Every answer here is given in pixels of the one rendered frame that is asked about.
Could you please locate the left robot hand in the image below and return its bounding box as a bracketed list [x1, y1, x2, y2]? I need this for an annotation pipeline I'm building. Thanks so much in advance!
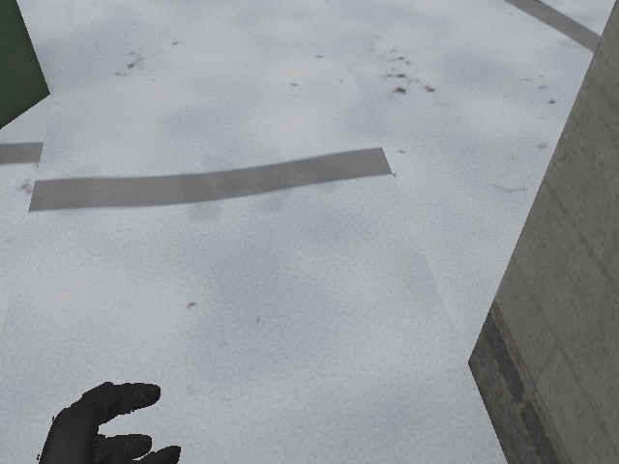
[37, 382, 181, 464]

